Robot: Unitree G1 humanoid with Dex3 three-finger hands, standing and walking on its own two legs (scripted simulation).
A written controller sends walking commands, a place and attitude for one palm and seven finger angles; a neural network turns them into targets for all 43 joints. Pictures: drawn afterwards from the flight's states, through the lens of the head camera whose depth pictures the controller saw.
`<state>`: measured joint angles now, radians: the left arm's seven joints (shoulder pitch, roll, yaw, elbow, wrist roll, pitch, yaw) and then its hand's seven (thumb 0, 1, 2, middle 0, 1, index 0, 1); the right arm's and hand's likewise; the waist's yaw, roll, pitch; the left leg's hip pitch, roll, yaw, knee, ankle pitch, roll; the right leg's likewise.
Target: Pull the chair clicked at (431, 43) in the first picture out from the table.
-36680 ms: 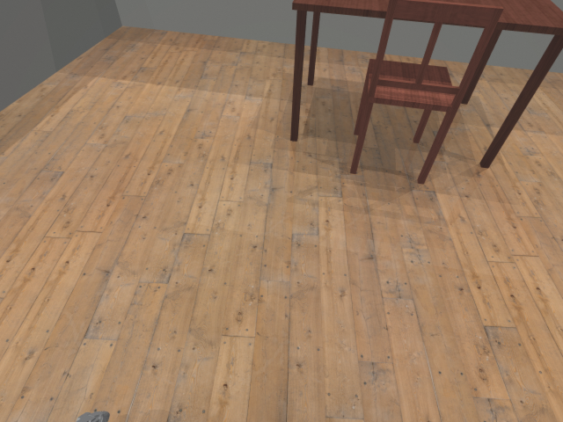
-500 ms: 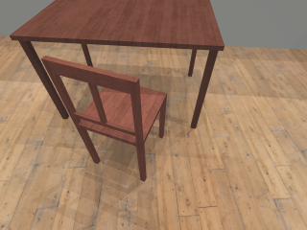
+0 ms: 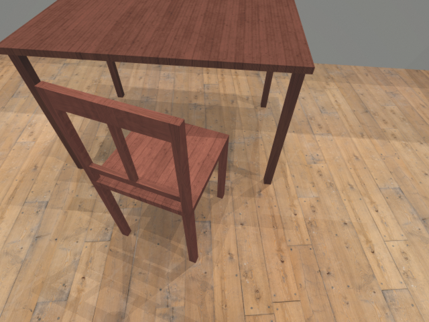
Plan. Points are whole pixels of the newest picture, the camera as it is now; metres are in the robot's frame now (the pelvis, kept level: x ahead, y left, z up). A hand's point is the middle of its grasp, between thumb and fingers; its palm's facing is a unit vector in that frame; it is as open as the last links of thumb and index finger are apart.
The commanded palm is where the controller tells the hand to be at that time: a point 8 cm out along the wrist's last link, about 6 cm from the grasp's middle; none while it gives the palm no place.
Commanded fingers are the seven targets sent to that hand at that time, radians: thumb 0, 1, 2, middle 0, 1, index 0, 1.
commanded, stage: take the last steps up to it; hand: left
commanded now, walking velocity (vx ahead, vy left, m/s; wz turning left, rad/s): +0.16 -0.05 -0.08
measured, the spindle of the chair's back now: (124, 154) +0.55 +0.30 -0.09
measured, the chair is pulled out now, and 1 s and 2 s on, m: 0.22 0.22 0.22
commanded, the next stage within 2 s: come to a stop and stand still in 0.04 s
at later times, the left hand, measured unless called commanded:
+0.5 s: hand out of the picture +0.12 +0.15 -0.16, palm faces +0.07 -0.97 -0.25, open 7.3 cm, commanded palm none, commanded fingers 0.00 0.90 0.90 -0.20 -0.30 -0.20 -0.30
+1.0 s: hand out of the picture +0.05 +0.13 -0.16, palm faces +0.03 -0.98 -0.21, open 7.4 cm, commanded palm none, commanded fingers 0.00 0.90 0.90 -0.20 -0.30 -0.20 -0.30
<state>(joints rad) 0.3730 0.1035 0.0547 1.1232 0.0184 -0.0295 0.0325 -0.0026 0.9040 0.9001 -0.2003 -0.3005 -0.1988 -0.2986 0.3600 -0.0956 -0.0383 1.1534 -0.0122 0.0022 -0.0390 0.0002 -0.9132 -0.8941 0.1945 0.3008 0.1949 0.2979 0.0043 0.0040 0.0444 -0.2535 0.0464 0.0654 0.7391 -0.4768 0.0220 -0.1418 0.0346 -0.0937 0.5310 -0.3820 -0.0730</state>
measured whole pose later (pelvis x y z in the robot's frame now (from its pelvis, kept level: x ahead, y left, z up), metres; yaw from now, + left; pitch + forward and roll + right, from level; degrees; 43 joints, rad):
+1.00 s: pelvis +0.05 -0.04 +0.01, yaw +0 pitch -1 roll +0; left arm 0.28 0.13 0.00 1.13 0.01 -0.02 0.05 0.00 0.90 0.90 -0.20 -0.30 -0.20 -0.30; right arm 0.25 -0.16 -0.02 1.11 -0.01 0.00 -0.02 0.00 -0.93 -0.89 0.20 0.30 0.20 0.30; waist -0.01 0.03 0.05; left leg -0.16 0.05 0.09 0.44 -0.27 -0.01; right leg -0.17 0.01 -0.02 0.42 -0.24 -0.02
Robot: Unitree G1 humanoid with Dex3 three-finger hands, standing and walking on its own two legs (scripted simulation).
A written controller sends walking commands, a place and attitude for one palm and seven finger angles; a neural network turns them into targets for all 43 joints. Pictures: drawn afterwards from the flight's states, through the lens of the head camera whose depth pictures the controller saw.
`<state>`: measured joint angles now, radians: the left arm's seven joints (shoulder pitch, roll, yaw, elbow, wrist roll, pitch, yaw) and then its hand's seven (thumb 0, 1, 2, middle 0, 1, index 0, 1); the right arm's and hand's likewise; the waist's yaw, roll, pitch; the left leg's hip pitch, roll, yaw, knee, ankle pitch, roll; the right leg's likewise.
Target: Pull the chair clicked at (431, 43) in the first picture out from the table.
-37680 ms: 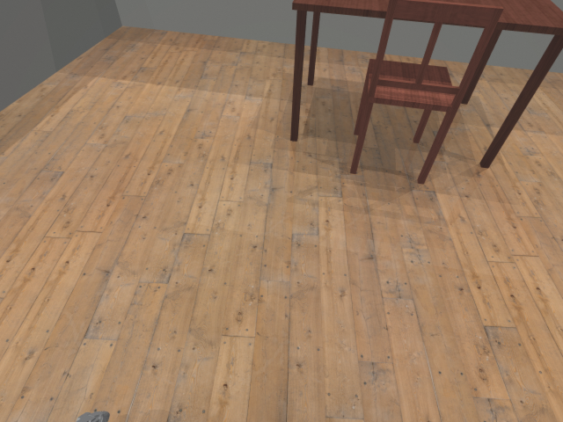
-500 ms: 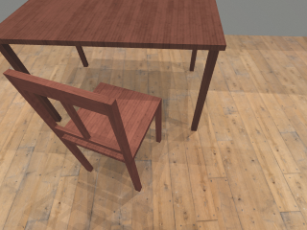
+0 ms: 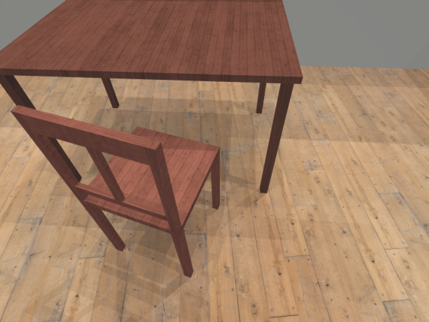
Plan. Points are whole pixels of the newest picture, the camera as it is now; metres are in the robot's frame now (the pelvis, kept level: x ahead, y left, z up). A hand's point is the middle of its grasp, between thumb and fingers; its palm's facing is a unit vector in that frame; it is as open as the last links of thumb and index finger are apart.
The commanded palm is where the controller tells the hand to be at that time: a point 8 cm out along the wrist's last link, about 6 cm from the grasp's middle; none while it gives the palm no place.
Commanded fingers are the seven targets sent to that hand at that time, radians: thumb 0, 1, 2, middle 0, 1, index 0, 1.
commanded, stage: come to a stop and stand still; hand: left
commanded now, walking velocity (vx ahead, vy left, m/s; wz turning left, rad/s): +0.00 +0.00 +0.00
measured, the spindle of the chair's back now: (107, 175) +0.50 +0.34 -0.10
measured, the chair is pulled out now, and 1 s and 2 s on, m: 0.22 0.22 0.22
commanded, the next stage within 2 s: look again from close up in 0.72 s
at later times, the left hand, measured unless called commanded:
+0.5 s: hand out of the picture +0.00 +0.19 -0.18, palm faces +0.01 -0.98 -0.20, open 7.4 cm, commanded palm none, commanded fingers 0.00 0.90 0.90 -0.20 -0.30 -0.20 -0.30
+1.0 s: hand out of the picture +0.00 +0.18 -0.18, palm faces +0.02 -0.99 -0.17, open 7.4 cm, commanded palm none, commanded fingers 0.00 0.90 0.90 -0.20 -0.30 -0.20 -0.30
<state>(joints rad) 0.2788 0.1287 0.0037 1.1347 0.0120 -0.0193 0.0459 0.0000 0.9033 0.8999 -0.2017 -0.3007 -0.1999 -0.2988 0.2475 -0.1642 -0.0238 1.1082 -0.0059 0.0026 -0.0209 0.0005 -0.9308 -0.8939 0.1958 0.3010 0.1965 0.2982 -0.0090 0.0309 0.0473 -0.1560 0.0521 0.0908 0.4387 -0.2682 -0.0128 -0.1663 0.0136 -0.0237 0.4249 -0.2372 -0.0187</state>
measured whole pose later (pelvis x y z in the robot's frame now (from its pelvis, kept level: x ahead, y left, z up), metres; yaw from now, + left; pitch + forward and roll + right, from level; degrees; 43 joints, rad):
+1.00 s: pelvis +0.01 +0.02 +0.00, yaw -1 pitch -1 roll +0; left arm 0.30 0.14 -0.01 1.12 0.01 -0.01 0.04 0.00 0.90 0.90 -0.20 -0.30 -0.20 -0.30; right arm 0.26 -0.14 0.01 1.14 -0.01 -0.03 -0.03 0.00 -0.92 -0.89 0.19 0.30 0.20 0.30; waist 0.00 -0.01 0.03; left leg -0.15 0.01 0.10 0.45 -0.28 0.01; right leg -0.19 -0.01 0.01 0.48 -0.27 0.01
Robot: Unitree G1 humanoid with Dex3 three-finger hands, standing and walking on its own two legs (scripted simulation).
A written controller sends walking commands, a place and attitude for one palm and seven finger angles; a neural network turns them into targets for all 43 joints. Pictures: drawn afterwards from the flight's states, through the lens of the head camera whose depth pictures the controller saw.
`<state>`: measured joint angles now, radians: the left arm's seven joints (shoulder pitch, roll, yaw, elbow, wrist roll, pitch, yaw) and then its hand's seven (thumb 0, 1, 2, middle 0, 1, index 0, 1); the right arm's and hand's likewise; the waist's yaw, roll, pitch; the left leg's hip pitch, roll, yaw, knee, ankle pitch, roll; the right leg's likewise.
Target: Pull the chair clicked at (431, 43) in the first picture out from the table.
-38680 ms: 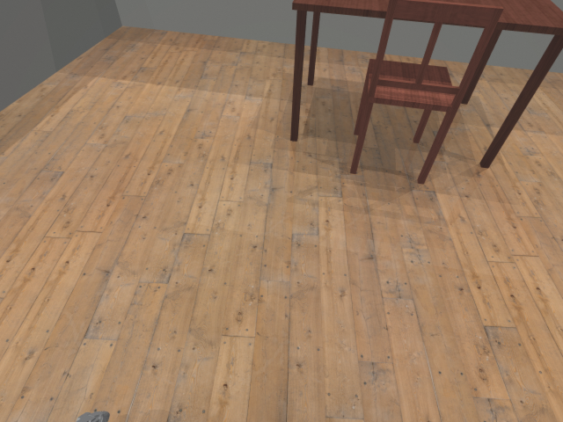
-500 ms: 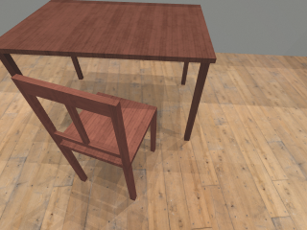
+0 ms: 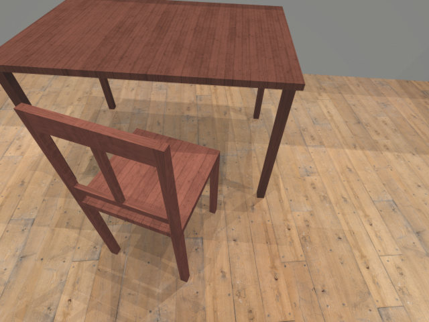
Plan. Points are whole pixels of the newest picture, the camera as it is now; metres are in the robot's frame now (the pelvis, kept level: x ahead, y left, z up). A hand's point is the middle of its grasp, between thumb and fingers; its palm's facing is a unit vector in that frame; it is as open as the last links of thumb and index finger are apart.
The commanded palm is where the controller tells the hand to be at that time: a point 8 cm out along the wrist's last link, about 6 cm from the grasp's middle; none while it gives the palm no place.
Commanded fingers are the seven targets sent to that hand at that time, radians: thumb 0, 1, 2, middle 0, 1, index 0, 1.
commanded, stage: look again from close up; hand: left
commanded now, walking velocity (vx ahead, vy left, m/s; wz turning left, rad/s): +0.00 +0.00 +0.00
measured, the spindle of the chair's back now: (109, 176) +0.49 +0.32 -0.10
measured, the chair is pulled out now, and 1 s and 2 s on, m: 0.22 0.22 0.22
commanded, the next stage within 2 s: shuffle to correct the standing spot in 0.58 s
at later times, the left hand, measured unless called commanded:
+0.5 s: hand out of the picture -0.01 +0.16 -0.18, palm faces +0.03 -0.98 -0.18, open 7.4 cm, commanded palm none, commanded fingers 0.00 0.90 0.90 -0.20 -0.30 -0.20 -0.30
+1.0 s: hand out of the picture +0.01 +0.19 -0.18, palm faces +0.01 -0.98 -0.22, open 7.4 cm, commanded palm none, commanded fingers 0.00 0.90 0.90 -0.20 -0.30 -0.20 -0.30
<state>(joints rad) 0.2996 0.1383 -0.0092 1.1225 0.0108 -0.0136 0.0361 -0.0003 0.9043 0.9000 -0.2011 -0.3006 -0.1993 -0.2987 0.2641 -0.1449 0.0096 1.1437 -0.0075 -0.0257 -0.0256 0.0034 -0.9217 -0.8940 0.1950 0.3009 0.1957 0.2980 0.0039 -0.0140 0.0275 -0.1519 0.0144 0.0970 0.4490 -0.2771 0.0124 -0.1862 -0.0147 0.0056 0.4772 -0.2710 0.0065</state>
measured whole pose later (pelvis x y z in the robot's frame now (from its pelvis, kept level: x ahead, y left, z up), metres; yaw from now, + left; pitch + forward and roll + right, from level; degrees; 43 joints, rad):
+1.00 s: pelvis -0.02 +0.01 -0.01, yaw -4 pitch +0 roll +1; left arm 0.27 0.15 0.05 1.03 0.02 0.02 0.04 0.00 0.90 0.90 -0.20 -0.30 -0.20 -0.30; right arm 0.23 -0.18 -0.05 1.05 -0.01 0.02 -0.02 0.00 -0.92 -0.89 0.19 0.30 0.20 0.30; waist 0.02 -0.01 0.05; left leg -0.25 0.01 0.13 0.57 -0.33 -0.01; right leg -0.31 0.00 0.08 0.59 -0.29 0.01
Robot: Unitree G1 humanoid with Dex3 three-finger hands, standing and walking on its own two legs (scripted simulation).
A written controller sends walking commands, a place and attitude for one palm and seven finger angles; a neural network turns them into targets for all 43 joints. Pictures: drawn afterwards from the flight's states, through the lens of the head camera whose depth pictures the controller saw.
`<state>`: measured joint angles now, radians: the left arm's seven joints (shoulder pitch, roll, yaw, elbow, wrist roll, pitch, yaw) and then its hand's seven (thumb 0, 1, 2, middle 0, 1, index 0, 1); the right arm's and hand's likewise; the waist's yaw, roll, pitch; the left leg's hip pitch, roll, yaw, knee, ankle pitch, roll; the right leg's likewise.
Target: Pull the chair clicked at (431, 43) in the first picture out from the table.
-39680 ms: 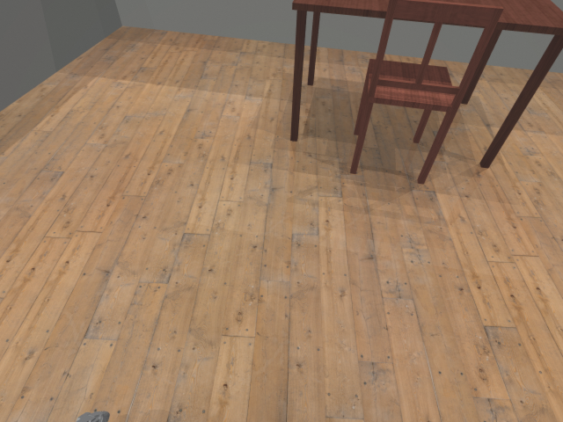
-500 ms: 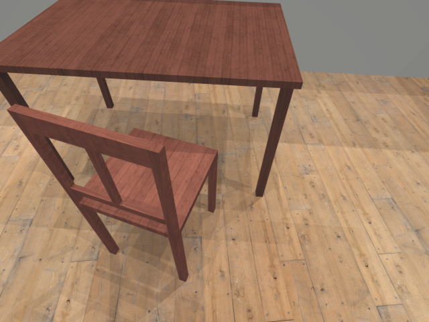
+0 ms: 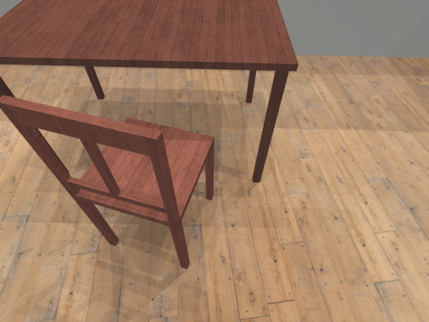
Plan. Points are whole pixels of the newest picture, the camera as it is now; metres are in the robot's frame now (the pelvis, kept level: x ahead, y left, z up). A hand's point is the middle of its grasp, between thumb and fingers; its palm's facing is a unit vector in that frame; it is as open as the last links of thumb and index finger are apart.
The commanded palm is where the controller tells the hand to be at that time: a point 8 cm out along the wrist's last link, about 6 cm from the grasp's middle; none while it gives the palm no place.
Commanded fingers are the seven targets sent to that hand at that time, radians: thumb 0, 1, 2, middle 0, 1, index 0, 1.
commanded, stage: shuffle to correct the standing spot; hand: left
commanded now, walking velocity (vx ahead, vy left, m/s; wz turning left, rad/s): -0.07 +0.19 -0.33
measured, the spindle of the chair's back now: (102, 167) +0.48 +0.35 -0.09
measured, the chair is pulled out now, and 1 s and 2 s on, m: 0.22 0.22 0.22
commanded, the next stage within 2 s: come to a stop and stand still in 0.20 s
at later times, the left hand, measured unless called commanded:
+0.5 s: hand out of the picture +0.03 +0.22 -0.16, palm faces -0.13 -0.96 -0.25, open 7.3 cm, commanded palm none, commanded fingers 0.00 0.90 0.90 -0.20 -0.30 -0.20 -0.30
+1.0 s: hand out of the picture -0.02 +0.21 -0.17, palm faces -0.17 -0.97 -0.16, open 7.4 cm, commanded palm none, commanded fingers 0.00 0.90 0.90 -0.20 -0.30 -0.20 -0.30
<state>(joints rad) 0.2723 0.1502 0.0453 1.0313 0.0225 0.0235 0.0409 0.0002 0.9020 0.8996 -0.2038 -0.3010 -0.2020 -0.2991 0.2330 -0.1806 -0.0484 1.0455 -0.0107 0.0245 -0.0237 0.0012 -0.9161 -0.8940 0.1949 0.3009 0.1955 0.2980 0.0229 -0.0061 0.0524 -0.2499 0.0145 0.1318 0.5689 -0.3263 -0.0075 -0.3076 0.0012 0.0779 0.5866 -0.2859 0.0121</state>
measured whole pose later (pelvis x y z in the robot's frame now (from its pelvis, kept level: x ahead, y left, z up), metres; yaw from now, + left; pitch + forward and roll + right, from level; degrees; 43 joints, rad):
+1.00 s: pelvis -0.04 +0.05 +0.00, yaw -10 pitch -1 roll +0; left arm 0.33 0.11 -0.02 1.10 0.01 -0.02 0.05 0.00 0.90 0.90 -0.20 -0.30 -0.20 -0.30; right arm 0.31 -0.14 0.01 1.09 -0.01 -0.01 -0.03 0.01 -0.93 -0.89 0.20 0.30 0.20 0.30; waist -0.02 0.01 0.02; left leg -0.25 0.04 0.07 0.55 -0.27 0.00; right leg -0.18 -0.02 -0.06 0.52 -0.32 0.00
